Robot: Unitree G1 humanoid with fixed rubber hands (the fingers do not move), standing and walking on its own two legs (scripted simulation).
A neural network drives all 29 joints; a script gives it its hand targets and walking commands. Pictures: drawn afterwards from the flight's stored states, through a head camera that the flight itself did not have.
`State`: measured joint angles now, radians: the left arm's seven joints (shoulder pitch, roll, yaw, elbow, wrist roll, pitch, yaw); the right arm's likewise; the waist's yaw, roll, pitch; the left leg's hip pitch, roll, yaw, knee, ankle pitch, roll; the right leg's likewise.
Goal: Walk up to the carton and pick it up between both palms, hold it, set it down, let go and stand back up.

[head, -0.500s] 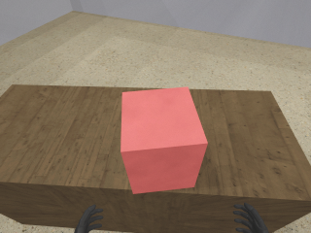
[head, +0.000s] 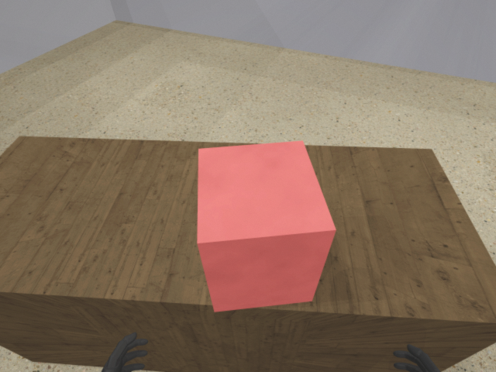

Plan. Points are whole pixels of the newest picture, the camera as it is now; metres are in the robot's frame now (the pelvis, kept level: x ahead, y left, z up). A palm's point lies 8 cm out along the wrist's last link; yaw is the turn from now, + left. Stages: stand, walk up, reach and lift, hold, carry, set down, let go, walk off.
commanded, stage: stand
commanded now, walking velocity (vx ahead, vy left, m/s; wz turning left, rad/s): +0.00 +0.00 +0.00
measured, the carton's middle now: (257, 228) +0.40 +0.03 -0.01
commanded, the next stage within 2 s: none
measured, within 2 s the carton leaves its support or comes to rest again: neither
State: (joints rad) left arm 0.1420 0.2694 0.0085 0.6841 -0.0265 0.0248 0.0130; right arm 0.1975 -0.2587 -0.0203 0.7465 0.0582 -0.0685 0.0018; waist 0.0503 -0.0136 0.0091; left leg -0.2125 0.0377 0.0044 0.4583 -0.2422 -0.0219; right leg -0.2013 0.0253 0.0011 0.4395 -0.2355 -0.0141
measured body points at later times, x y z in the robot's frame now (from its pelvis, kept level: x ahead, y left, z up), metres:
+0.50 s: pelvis +0.00 +0.02 +0.00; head +0.00 +0.04 +0.45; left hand +0.12 +0.31 -0.12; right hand +0.13 -0.26 -0.10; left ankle +0.00 +0.13 -0.74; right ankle +0.00 -0.11 -0.74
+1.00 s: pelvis +0.00 +0.02 +0.00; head +0.00 +0.04 +0.45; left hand +0.10 +0.32 -0.13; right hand +0.12 -0.26 -0.11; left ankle +0.00 +0.13 -0.74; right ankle +0.00 -0.11 -0.74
